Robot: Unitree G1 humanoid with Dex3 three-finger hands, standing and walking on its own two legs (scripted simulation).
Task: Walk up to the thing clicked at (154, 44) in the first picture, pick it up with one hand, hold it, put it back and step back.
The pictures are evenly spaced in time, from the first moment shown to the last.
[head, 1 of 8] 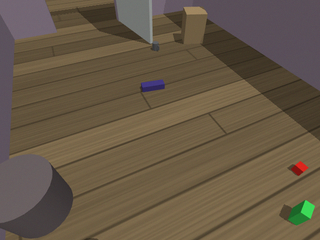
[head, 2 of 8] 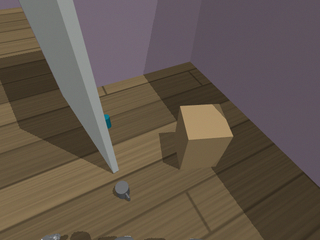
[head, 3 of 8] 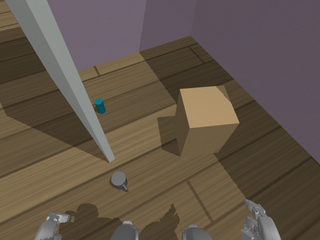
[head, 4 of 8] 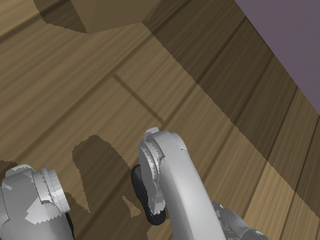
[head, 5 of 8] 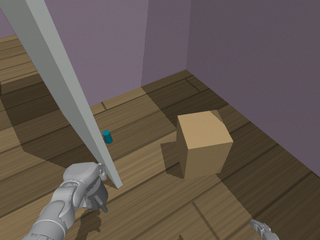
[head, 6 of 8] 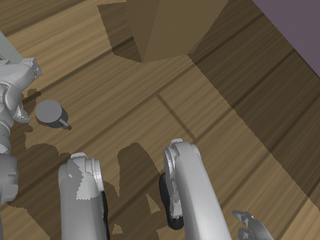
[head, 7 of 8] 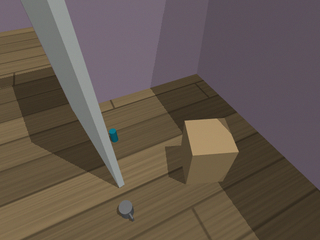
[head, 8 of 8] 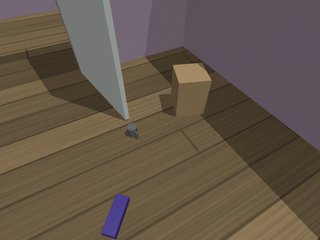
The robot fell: no
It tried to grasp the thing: yes
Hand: left
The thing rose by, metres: 0.63
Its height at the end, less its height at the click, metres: +0.00
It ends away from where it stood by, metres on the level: 0.03
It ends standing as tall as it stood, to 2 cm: yes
